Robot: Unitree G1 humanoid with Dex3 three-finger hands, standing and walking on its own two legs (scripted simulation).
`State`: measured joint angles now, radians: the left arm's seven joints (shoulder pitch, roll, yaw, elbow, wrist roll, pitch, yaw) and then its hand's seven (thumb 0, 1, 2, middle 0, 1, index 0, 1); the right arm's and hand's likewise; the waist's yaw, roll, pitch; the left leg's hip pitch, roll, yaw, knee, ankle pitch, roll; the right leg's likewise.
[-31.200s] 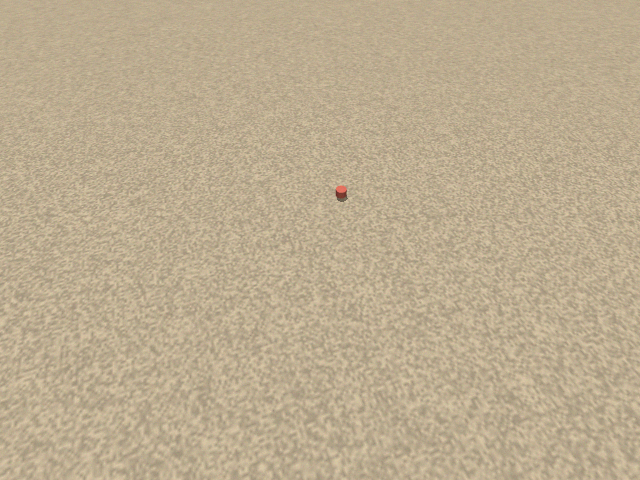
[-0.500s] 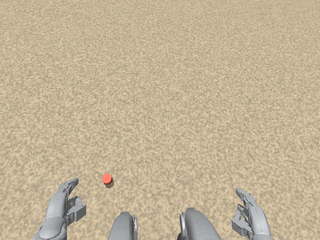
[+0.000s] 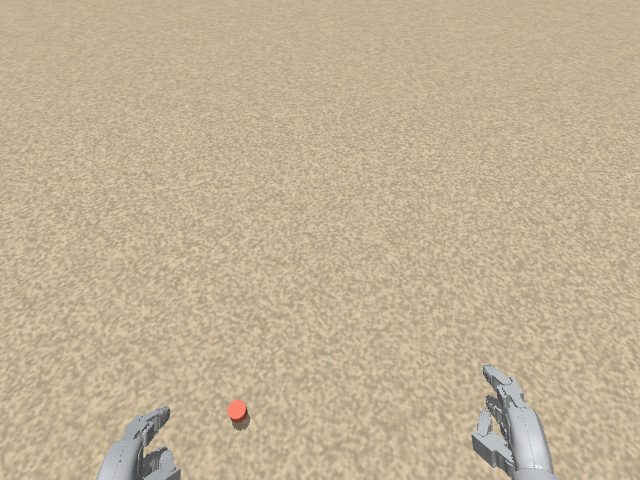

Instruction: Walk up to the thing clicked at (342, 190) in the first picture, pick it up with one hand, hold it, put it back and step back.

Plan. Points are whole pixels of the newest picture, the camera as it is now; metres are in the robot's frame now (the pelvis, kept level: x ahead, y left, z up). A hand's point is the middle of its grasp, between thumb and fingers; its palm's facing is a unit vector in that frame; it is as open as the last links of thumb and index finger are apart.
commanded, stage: home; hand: left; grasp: from above
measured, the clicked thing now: (237, 411) +0.43 +0.23 -0.70
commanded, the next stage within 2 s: stand in 1.76 s
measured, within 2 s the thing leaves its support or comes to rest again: neither
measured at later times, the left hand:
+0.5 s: hand (176, 478) +0.16 +0.18 -0.05, palm faces +0.04 -0.98 -0.20, open 7.4 cm
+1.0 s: hand out of the picture +0.15 +0.18 -0.05, palm faces +0.04 -0.98 -0.20, open 7.4 cm
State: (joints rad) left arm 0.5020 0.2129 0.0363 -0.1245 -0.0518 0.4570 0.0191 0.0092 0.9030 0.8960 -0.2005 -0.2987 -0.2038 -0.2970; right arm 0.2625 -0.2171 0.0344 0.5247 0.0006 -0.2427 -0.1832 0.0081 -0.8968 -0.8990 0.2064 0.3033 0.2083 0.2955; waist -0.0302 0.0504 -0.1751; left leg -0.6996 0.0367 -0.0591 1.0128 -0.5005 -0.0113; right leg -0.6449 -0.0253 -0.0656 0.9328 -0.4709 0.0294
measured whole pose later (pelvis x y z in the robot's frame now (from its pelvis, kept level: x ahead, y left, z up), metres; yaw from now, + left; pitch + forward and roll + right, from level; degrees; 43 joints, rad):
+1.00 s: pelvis -0.01 +0.00 +0.00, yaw -1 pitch +10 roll -3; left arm 0.50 0.22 0.03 -0.13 -0.05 0.45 0.02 0.01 0.90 0.90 -0.20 -0.30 -0.20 -0.30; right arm 0.29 -0.22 0.03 0.55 0.00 -0.25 -0.18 0.01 -0.90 -0.90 0.21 0.30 0.21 0.30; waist -0.03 0.05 -0.16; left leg -0.70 0.04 -0.05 1.02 -0.49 -0.01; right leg -0.65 -0.02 -0.06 0.94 -0.46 0.03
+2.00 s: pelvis -0.01 +0.00 +0.01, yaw -1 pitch +3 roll +0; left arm 0.25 0.27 0.01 0.41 0.05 0.14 0.04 0.01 0.90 0.90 -0.20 -0.30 -0.21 -0.30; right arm 0.17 -0.27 0.00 0.77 -0.08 -0.08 -0.05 0.01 -0.90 -0.90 0.21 0.30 0.21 0.30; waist 0.02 -0.01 -0.01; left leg -0.51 0.01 -0.01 0.89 -0.44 0.00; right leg -0.49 -0.05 -0.02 0.87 -0.44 0.03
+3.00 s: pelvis -0.02 +0.00 +0.06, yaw -2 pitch -4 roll +0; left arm 0.17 0.29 0.02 1.14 0.03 0.00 0.03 0.00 0.90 0.90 -0.20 -0.30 -0.21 -0.30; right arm 0.17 -0.31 -0.04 1.13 -0.03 0.01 -0.01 0.00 -0.90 -0.90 0.20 0.30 0.21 0.30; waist 0.01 0.02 0.06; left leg -0.11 0.02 0.01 0.37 -0.18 -0.01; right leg -0.12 -0.04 -0.01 0.37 -0.18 0.03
